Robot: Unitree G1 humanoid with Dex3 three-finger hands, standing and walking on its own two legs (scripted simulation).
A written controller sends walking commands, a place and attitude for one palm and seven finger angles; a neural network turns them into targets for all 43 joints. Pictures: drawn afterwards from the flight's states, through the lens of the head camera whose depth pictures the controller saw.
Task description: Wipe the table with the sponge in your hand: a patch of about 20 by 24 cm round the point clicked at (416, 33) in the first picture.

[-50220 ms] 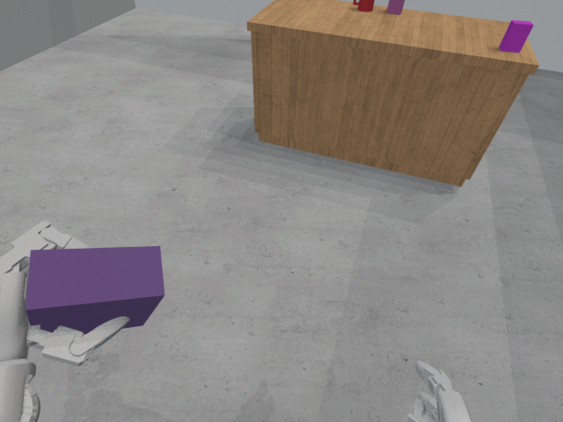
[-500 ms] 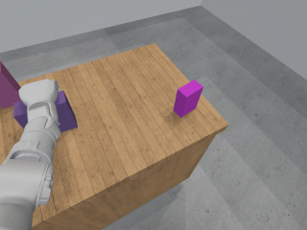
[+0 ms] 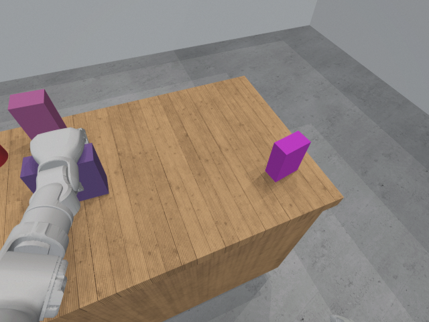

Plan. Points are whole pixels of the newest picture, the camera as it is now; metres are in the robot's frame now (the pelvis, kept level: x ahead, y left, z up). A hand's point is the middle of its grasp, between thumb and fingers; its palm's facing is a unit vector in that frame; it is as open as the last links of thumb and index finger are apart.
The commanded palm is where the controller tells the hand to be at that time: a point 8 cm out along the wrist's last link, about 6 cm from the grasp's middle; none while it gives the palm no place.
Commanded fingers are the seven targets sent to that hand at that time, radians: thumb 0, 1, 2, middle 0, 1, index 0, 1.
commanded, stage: wipe back along the first lane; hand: left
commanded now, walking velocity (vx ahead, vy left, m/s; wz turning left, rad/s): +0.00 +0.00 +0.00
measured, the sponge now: (72, 182) +0.39 +0.33 -0.01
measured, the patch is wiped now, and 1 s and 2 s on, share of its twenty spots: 1.00 1.00 1.00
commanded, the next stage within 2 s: lift the sponge slowly off the table in 1.62 s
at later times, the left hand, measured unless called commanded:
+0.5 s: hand (71, 182) +0.37 +0.30 +0.03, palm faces -0.08 -0.03 -1.00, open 9.8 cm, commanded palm +0.32 +0.27 +0.06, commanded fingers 0.00 0.10 1.30 -1.20 -1.60 -1.20 -1.60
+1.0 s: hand (77, 204) +0.32 +0.27 +0.03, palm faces -0.04 -0.03 -1.00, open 9.8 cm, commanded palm +0.27 +0.25 +0.06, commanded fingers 0.00 0.10 1.30 -1.20 -1.60 -1.20 -1.60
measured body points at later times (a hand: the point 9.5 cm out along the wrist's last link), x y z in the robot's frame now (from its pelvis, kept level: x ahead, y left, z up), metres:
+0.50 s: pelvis +0.00 +0.00 +0.00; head +0.03 -0.01 +0.45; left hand +0.37 +0.30 +0.08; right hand +0.12 -0.26 -0.12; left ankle -0.01 +0.07 -0.73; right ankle -0.03 -0.12 -0.73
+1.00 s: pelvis +0.00 -0.01 +0.01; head +0.00 -0.03 +0.46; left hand +0.32 +0.27 +0.09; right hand +0.18 -0.24 -0.10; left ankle -0.01 +0.07 -0.73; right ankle -0.03 -0.12 -0.73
